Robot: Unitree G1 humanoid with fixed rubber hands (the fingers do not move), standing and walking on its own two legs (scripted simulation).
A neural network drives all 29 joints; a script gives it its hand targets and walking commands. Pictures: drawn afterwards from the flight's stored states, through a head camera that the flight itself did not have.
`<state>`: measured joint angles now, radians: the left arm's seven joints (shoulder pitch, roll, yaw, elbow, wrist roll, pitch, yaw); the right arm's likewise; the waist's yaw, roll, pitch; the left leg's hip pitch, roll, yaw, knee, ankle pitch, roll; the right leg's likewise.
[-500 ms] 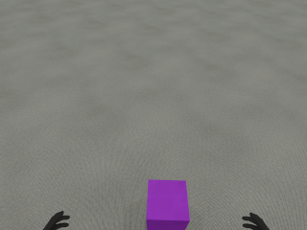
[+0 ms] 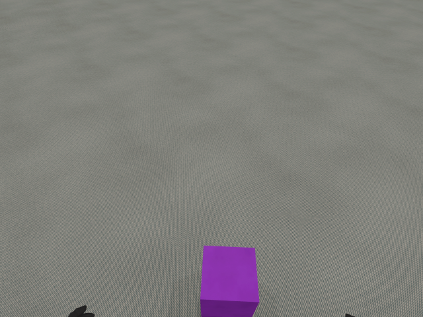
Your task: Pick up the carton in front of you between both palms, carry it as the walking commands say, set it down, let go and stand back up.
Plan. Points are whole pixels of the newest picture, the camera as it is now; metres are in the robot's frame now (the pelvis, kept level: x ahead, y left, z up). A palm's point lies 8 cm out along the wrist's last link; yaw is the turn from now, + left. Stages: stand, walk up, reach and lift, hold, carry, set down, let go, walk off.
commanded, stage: stand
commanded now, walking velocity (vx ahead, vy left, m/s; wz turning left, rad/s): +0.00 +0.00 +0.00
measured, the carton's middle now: (227, 283) +0.41 -0.06 -0.65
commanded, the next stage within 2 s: none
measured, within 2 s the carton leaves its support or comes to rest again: neither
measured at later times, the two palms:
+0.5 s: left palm out of the picture +0.07 +0.29 -0.10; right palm out of the picture +0.07 -0.29 -0.10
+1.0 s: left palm out of the picture +0.06 +0.29 -0.10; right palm out of the picture +0.05 -0.30 -0.10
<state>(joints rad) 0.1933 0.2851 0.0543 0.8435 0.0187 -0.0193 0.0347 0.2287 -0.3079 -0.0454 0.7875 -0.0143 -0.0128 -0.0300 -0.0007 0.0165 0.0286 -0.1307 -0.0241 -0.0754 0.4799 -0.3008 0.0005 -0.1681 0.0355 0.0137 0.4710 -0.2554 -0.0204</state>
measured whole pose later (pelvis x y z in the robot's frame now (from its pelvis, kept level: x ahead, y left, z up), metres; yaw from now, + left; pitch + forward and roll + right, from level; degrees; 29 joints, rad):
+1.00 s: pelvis -0.02 +0.00 +0.01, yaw -1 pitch -3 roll +0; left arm 0.17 0.33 0.03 0.98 0.00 -0.02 0.03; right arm 0.19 -0.34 -0.02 0.96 0.00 -0.02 -0.03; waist 0.00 0.01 0.04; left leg -0.11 -0.02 -0.06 0.38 -0.22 0.00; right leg -0.15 0.03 0.03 0.39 -0.17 -0.02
